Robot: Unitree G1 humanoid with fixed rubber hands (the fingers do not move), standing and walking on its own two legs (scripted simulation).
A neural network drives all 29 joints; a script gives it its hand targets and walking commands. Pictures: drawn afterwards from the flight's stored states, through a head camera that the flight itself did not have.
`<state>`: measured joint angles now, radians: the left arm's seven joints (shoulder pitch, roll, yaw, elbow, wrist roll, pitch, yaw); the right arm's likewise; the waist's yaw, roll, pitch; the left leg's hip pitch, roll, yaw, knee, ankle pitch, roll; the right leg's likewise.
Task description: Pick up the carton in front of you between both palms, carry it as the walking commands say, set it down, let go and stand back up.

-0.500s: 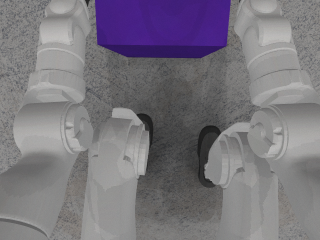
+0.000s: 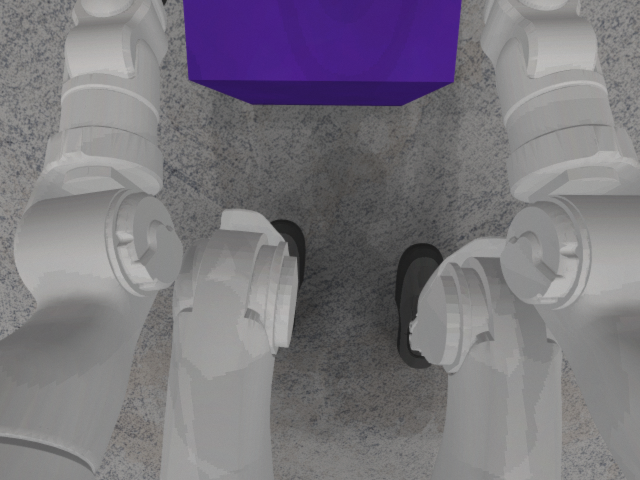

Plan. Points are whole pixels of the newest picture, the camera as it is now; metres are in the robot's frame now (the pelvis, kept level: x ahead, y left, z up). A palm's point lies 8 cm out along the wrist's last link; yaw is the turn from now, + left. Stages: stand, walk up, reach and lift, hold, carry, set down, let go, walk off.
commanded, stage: set down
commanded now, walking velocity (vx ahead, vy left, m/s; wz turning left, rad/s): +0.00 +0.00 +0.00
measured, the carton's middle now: out of the picture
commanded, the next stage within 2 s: let go in 1.32 s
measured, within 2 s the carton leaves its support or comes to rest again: neither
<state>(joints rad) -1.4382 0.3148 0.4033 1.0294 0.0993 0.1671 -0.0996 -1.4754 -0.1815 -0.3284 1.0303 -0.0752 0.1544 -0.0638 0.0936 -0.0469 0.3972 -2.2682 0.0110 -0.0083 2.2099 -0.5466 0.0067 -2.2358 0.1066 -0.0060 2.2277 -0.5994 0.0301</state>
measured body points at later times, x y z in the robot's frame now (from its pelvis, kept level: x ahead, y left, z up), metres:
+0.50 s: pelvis +0.00 +0.00 +0.02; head +0.35 +0.05 +0.30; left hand +0.54 +0.28 -0.11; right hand +0.58 -0.09 -0.11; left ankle +0.12 +0.12 -0.33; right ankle +0.11 -0.11 -0.33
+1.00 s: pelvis +0.02 +0.01 +0.15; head +0.35 +0.04 +0.46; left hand +0.53 +0.30 +0.05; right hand +0.58 -0.10 +0.04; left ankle +0.12 +0.12 -0.33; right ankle +0.11 -0.11 -0.33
